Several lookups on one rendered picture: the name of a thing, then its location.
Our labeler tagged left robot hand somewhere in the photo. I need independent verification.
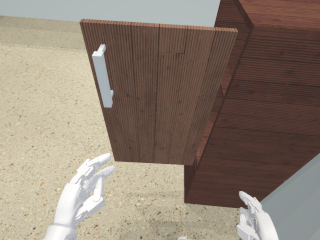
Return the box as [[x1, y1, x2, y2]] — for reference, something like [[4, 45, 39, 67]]
[[54, 153, 115, 230]]

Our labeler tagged robot left forearm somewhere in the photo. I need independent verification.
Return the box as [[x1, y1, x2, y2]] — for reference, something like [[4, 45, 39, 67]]
[[42, 224, 78, 240]]

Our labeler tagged handle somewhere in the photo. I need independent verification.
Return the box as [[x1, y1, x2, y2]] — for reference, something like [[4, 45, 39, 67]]
[[92, 44, 114, 108]]

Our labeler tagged right robot hand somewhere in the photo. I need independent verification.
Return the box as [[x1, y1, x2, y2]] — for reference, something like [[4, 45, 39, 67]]
[[237, 191, 279, 240]]

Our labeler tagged cupboard door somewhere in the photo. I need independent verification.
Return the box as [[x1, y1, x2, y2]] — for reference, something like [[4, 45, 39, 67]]
[[79, 19, 238, 166]]

